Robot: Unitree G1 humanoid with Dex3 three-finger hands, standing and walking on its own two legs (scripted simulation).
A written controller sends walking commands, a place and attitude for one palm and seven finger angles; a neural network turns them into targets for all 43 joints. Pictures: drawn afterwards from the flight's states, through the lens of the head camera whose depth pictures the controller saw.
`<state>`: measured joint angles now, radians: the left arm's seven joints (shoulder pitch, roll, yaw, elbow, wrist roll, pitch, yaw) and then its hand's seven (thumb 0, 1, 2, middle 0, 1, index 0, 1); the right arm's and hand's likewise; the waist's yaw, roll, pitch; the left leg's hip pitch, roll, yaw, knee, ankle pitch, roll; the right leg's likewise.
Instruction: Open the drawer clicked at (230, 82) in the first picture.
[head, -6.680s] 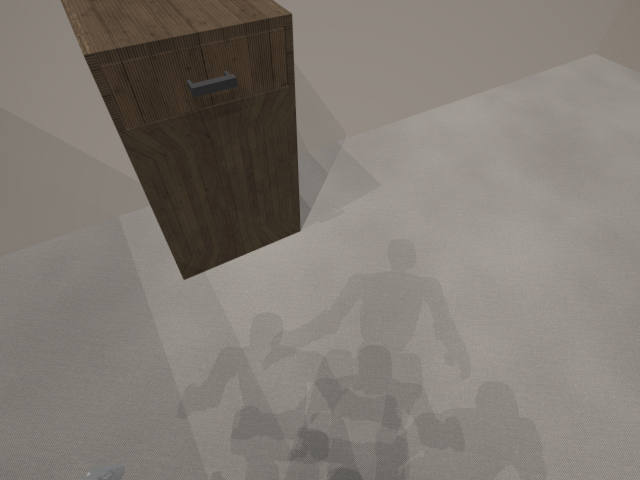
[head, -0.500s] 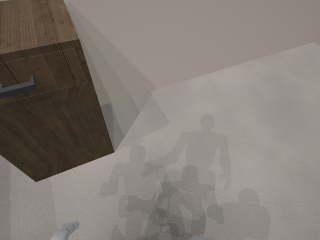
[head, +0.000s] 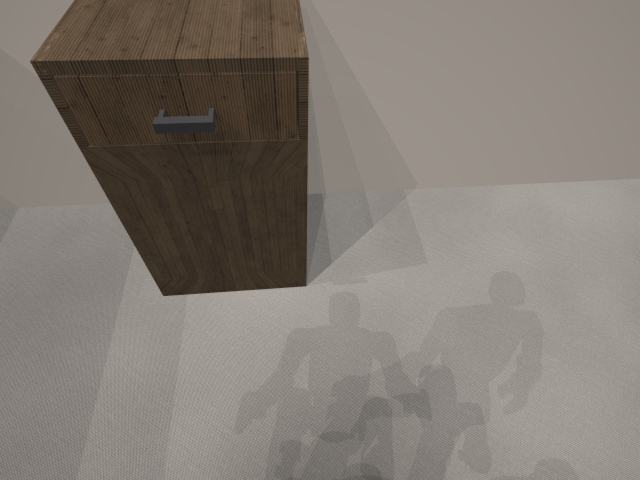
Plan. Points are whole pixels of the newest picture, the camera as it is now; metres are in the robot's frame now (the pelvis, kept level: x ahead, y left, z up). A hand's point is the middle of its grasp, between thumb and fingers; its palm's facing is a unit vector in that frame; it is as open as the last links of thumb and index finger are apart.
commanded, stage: turn to face it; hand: left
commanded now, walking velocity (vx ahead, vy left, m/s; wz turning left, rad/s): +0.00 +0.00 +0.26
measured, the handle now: (186, 118) +0.75 +0.34 -0.01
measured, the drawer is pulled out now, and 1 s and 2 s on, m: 0.00 0.00 0.00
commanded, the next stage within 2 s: take the last steps up to it in 0.08 s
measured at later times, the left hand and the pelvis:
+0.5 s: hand out of the picture +0.06 +0.21 -0.15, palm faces +0.08 -0.98 -0.20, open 7.4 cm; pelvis +0.01 +0.02 +0.01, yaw +4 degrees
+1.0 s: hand out of the picture -0.01 +0.16 -0.17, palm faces +0.27 -0.96 -0.12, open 7.4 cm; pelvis +0.14 +0.05 -0.01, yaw +8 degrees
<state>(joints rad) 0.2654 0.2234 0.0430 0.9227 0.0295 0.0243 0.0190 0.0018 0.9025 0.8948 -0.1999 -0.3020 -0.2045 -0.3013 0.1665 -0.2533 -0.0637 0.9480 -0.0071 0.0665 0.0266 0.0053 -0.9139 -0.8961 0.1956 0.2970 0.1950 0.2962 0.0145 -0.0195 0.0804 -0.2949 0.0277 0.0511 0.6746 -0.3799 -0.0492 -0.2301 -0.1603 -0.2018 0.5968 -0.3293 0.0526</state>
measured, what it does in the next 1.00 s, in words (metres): walks ahead: left foot, then right foot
